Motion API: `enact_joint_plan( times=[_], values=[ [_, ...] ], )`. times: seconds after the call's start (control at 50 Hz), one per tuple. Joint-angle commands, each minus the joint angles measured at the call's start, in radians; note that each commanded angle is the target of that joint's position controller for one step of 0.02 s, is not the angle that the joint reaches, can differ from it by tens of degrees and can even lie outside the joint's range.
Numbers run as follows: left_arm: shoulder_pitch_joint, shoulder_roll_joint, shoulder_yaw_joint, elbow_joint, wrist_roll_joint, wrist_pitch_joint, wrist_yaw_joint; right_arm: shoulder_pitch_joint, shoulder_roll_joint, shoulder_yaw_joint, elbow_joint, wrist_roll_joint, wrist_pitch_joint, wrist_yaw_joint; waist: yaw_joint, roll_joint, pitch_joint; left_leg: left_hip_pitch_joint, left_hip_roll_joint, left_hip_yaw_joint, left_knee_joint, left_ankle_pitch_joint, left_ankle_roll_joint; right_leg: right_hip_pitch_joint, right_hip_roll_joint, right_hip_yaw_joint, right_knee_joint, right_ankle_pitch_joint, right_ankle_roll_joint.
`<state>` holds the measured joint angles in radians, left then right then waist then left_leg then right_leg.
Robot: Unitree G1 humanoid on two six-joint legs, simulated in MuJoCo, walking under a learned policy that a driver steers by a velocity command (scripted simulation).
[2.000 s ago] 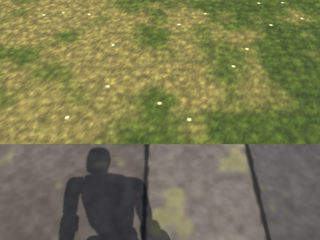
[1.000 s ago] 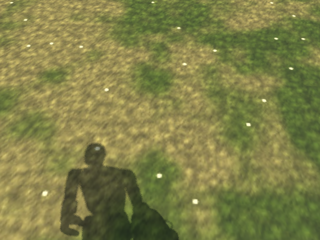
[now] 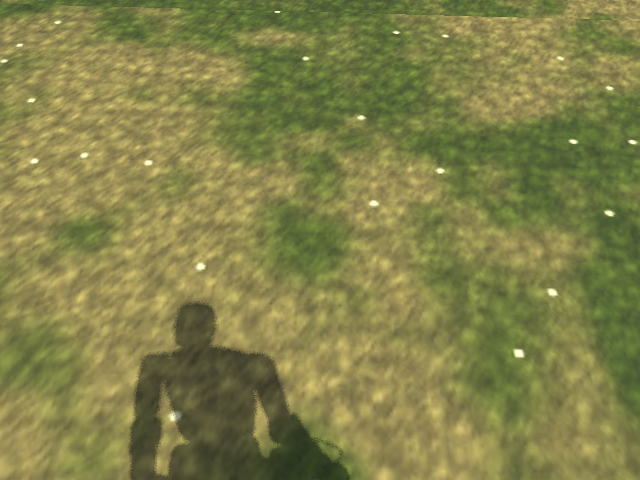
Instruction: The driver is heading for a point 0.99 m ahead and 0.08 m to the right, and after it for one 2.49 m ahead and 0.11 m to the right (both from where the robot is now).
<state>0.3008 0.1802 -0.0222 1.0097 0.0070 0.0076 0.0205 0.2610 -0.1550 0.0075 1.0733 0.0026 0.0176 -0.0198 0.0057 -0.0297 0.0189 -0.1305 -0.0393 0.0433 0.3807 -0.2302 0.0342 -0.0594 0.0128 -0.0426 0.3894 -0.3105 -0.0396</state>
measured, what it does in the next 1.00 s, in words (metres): walks ahead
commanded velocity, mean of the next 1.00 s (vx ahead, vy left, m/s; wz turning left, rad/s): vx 0.18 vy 0.00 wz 0.00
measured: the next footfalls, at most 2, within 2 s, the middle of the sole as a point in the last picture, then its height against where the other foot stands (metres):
right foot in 1.28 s outside the picture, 0.17 m lower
left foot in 1.70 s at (277, 435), level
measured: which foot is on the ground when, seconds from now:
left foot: down 0.00-1.00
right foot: down 0.00-0.74, up 0.76-1.00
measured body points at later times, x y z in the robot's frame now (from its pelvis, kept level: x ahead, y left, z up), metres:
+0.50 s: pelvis -0.02 +0.01 +0.01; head -0.03 +0.01 +0.46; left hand -0.04 +0.23 -0.15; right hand +0.00 -0.22 -0.15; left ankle -0.01 +0.10 -0.74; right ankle -0.06 -0.09 -0.74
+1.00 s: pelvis +0.11 +0.05 -0.01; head +0.12 +0.06 +0.44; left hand +0.24 +0.30 -0.14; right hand -0.01 -0.20 -0.14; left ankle -0.02 +0.11 -0.74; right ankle +0.21 -0.09 -0.70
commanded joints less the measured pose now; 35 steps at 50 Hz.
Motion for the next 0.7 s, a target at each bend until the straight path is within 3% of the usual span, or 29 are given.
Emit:
enact_joint_plan(
  times=[0.02,0.34,0.44,0.46,0.5,0.52,0.54,0.56,0.58,0.6,0.62,0.68,0.7],
  values=[
    [0.078,0.075,0.012,0.008,-0.002,-0.002,0.000,0.023,-0.115,-0.018,-0.011,0.006,-0.005,-0.005,0.010,0.029,-0.003,0.067,0.143,-0.135,-0.098,0.420,0.027,-0.007,-0.123,0.083,-0.064,0.351,-0.004],
    [0.062,0.067,0.003,0.076,0.001,-0.011,0.004,-0.004,-0.110,-0.008,0.047,-0.003,0.000,0.003,-0.001,0.018,0.037,0.072,0.132,-0.133,-0.176,0.260,0.023,-0.083,-0.131,0.096,-0.140,0.211,0.003],
    [0.070,0.061,0.001,0.088,0.002,-0.015,0.002,-0.005,-0.108,-0.004,0.059,-0.004,-0.001,0.005,-0.001,0.019,0.040,0.061,0.130,-0.134,-0.183,0.227,0.021,-0.100,-0.130,0.099,-0.149,0.182,0.002],
    [0.080,0.060,0.002,0.093,0.004,-0.015,0.001,0.002,-0.107,-0.004,0.064,-0.003,0.000,0.006,0.000,0.017,0.019,0.066,0.119,-0.129,-0.185,0.155,0.024,-0.094,-0.121,0.095,-0.157,0.103,-0.001],
    [0.097,0.100,0.023,0.093,0.009,-0.009,-0.006,-0.004,-0.136,-0.016,0.054,-0.005,0.006,0.009,0.007,-0.002,0.031,0.008,0.064,-0.094,-0.128,-0.107,0.043,-0.112,-0.093,0.100,-0.162,-0.171,-0.032],
    [0.098,0.120,0.034,0.087,0.011,-0.004,-0.011,-0.009,-0.143,-0.022,0.046,-0.012,0.010,0.014,0.012,-0.026,0.069,-0.055,0.037,-0.074,-0.093,-0.236,0.049,-0.143,-0.102,0.135,-0.192,-0.331,-0.055],
    [0.110,0.132,0.044,0.086,0.012,0.001,-0.014,-0.020,-0.138,-0.025,0.035,-0.021,0.011,0.021,0.021,-0.056,0.121,-0.120,0.012,-0.048,-0.034,-0.271,0.048,-0.166,-0.133,0.188,-0.234,-0.436,-0.080],
    [0.126,0.150,0.058,0.092,0.011,0.002,-0.012,-0.015,-0.106,-0.020,0.031,-0.036,0.009,0.029,0.025,-0.121,0.140,-0.129,-0.006,0.002,0.117,-0.189,0.037,-0.181,-0.204,0.270,-0.289,-0.469,-0.122],
    [0.122,0.164,0.070,0.081,0.026,-0.005,-0.013,0.010,-0.106,-0.027,0.037,-0.046,0.004,0.041,0.026,-0.144,0.119,-0.086,-0.013,0.036,0.356,-0.135,0.026,-0.255,-0.256,0.300,-0.336,-0.446,-0.165],
    [0.119,0.151,0.068,0.082,0.008,0.002,-0.008,0.010,-0.092,-0.024,0.013,-0.034,0.000,0.037,-0.009,-0.076,0.148,-0.211,0.025,0.001,0.287,-0.204,0.038,-0.207,-0.278,0.338,-0.346,-0.464,-0.169],
    [0.099,0.151,0.072,0.074,0.007,0.000,-0.009,0.009,-0.089,-0.024,0.006,-0.036,-0.008,0.037,-0.013,-0.063,0.162,-0.220,0.046,-0.001,0.276,-0.195,0.037,-0.183,-0.286,0.326,-0.328,-0.406,-0.171],
    [0.021,0.157,0.081,0.041,0.006,-0.003,-0.017,0.096,-0.087,-0.030,0.020,-0.037,-0.026,0.036,-0.067,-0.063,0.156,-0.036,0.030,0.037,0.145,-0.166,0.051,-0.285,-0.214,0.215,-0.231,-0.333,-0.147],
    [0.014,0.163,0.090,0.040,0.014,-0.013,-0.021,0.185,-0.103,-0.039,0.061,-0.053,-0.028,0.036,-0.084,-0.058,0.134,0.081,0.042,0.040,0.229,-0.039,0.051,-0.354,-0.211,0.181,-0.140,-0.233,-0.159]
  ],
)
